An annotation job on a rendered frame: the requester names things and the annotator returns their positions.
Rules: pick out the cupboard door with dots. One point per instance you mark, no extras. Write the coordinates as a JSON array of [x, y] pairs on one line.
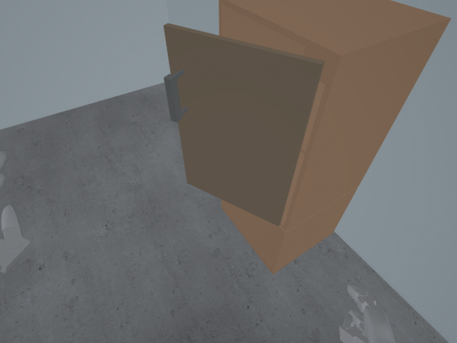
[[248, 110]]

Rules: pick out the robot right hand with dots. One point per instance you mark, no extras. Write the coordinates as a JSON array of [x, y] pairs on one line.
[[371, 327]]

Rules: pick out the handle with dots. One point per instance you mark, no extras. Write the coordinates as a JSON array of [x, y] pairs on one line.
[[172, 93]]

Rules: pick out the robot left hand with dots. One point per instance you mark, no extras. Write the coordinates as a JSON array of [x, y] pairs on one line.
[[13, 246]]

